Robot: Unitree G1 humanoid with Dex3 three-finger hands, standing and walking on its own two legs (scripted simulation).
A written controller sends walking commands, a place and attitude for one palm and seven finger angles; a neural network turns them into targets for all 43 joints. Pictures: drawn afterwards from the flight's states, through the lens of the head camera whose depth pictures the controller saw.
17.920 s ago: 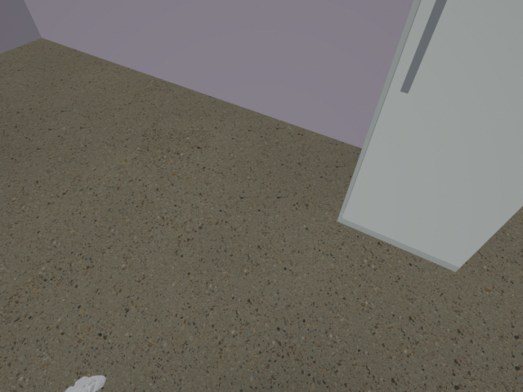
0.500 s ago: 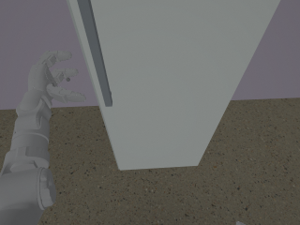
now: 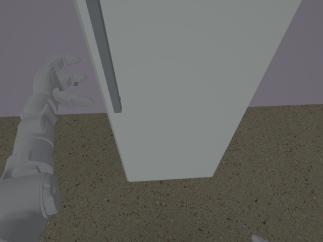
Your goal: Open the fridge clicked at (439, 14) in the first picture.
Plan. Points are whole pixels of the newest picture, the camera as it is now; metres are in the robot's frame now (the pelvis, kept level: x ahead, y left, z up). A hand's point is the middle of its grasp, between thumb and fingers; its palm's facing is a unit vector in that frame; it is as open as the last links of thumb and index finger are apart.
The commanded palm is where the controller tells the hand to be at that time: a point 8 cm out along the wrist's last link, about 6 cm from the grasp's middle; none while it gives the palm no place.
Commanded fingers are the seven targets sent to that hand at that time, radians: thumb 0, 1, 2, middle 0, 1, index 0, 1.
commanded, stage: feel for the door with the fingertips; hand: left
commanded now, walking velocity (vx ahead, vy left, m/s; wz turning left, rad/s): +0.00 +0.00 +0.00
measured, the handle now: (107, 56) +0.52 +0.14 +0.19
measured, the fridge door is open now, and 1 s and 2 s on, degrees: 0 0 0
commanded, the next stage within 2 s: slide the fingers in behind the handle in 0.88 s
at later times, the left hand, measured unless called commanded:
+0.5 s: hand (96, 81) +0.46 +0.16 +0.17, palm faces +0.07 -1.00 +0.03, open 13.9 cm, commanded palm +0.43 +0.22 +0.17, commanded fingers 0.00 -0.50 0.30 -0.30 -1.20 -0.30 -1.20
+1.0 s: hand (94, 76) +0.48 +0.17 +0.17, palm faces +0.07 -1.00 +0.00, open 13.8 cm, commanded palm +0.45 +0.23 +0.17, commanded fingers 0.00 -0.50 0.30 -0.30 -1.20 -0.30 -1.20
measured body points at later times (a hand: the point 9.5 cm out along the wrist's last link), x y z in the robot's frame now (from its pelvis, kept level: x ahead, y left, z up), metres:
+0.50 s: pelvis +0.00 +0.00 +0.00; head +0.03 -0.01 +0.45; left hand +0.45 +0.22 +0.17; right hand +0.10 -0.26 -0.11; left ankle -0.01 +0.11 -0.73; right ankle +0.00 -0.12 -0.73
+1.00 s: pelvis +0.00 -0.01 +0.00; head +0.04 -0.01 +0.45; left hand +0.47 +0.23 +0.17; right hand +0.06 -0.28 -0.12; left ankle -0.01 +0.11 -0.73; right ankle +0.00 -0.12 -0.73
